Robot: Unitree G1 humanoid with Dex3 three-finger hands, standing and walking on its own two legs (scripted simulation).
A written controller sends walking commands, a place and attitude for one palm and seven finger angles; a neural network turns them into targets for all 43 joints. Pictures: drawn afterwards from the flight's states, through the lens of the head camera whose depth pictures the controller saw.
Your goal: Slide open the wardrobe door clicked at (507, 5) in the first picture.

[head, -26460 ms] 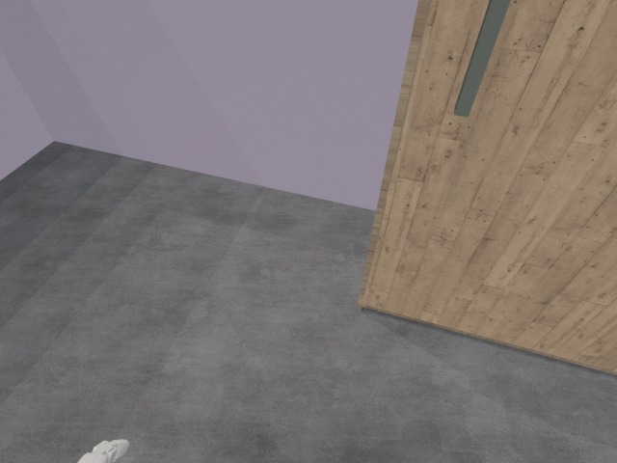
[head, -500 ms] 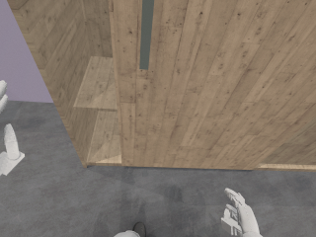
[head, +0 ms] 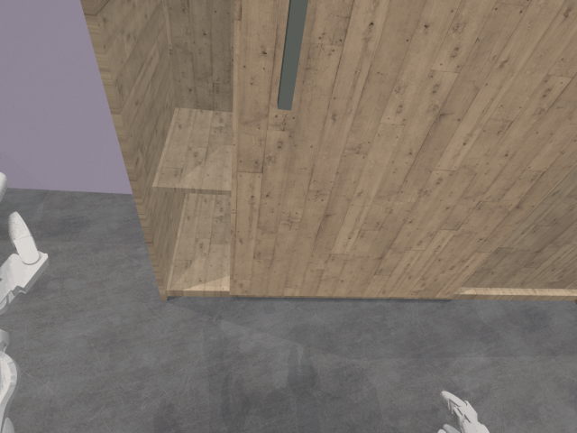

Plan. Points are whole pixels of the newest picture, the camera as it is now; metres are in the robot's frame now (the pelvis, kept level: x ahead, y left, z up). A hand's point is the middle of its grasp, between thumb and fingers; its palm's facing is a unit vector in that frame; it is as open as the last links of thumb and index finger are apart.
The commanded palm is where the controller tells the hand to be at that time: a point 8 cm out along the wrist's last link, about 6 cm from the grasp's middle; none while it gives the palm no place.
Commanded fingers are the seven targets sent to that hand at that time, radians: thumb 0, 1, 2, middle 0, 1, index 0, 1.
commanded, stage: stop stepping back and stand still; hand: left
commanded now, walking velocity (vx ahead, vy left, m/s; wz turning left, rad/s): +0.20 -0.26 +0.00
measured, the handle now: (294, 19) +0.68 +0.07 +0.27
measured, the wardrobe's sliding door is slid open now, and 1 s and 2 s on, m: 0.23 0.23 0.23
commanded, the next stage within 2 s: let the arm hang, fingers relaxed in 0.90 s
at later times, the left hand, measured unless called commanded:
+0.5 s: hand (64, 264) +0.23 +0.26 +0.16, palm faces +0.46 -0.82 -0.34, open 7.4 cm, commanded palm +0.17 +0.31 +0.19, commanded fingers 0.00 0.90 0.90 -0.20 -0.30 -0.20 -0.30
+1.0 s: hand (62, 237) +0.26 +0.27 +0.17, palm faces +0.40 -0.81 -0.44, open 7.4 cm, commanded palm none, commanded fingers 0.00 0.90 0.90 -0.20 -0.30 -0.20 -0.30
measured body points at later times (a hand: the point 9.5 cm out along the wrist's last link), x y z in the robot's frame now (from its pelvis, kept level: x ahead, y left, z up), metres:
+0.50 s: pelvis +0.04 +0.00 +0.00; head +0.03 +0.02 +0.45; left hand +0.20 +0.30 +0.17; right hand +0.20 -0.25 -0.07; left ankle +0.06 +0.12 -0.72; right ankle +0.04 -0.10 -0.72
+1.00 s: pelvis +0.06 +0.01 +0.02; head +0.08 +0.03 +0.46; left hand +0.23 +0.31 +0.19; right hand +0.24 -0.22 -0.06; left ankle +0.06 +0.12 -0.72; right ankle +0.04 -0.10 -0.72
